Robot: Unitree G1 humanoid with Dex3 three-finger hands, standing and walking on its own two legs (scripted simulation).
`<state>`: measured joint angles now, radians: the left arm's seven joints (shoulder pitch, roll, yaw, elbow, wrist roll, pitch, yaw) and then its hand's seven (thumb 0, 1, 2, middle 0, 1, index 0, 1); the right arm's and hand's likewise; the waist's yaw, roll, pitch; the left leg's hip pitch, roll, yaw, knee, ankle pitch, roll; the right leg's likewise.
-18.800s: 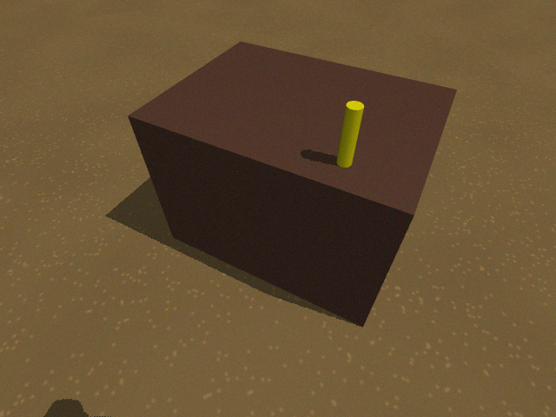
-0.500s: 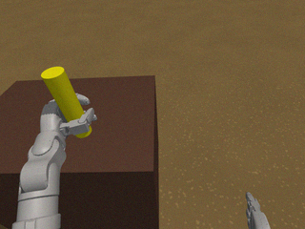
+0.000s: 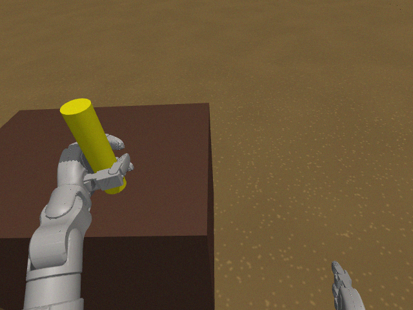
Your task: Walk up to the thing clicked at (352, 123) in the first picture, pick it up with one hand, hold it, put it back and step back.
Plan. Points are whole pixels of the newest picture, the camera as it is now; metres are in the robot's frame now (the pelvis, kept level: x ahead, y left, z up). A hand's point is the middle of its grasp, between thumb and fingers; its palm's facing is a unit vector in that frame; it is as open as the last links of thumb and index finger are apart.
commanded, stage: crouch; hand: left
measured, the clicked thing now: (98, 151) +0.34 +0.18 +0.21
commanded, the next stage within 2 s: lower in 1.36 s
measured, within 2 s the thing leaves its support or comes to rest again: neither
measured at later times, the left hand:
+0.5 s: hand (117, 174) +0.37 +0.19 +0.12, palm faces +0.19 -0.98 +0.02, open 5.4 cm
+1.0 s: hand (121, 175) +0.43 +0.21 +0.06, palm faces +0.18 -0.98 +0.01, open 5.4 cm
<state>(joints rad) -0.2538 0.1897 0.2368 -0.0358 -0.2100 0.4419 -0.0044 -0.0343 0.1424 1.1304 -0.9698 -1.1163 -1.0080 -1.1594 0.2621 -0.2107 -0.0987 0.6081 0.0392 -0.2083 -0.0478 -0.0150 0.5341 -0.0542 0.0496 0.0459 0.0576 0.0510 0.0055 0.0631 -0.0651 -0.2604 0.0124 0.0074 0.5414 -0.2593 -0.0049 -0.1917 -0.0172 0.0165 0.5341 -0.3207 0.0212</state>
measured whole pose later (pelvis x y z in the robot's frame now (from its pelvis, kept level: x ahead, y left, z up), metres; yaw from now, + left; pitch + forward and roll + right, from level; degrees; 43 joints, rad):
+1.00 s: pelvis -0.01 +0.00 -0.02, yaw -1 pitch +9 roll -1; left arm -0.55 0.35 0.33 0.78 -0.16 -0.17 -0.06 -0.03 0.13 1.15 -0.97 -1.12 -1.02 -1.14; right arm 0.26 -0.22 -0.07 0.47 0.02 -0.13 -0.04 -0.01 0.54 -0.05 0.05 0.05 0.06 0.05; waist -0.08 0.00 -0.07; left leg -0.59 0.04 0.01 0.76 -0.33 0.00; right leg -0.52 0.01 0.03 0.74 -0.38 0.02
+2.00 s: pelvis -0.01 +0.01 -0.06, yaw -2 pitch +20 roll -3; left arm -0.69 0.46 0.42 1.04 -0.10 -0.37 -0.09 -0.03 0.14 1.13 -0.96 -1.13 -1.01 -1.15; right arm 0.35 -0.23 -0.03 0.15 -0.03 -0.04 0.03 -0.01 0.52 -0.06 0.05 0.05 0.06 0.05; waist -0.17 0.00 -0.12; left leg -0.94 0.05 -0.02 1.04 -0.45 0.00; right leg -0.84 0.03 0.00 0.98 -0.48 0.03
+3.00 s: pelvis -0.02 +0.01 -0.09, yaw -2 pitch +23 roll -4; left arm -0.71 0.49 0.45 1.08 -0.08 -0.46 -0.09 -0.02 0.12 0.92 -1.00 -1.03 -1.05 -1.03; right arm 0.40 -0.25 -0.02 -0.02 -0.04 0.00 0.05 -0.01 0.52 -0.05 0.06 0.05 0.06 0.05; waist -0.21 -0.01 -0.14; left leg -1.11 0.05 -0.04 1.19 -0.49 0.00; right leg -1.01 0.03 -0.01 1.13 -0.53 0.03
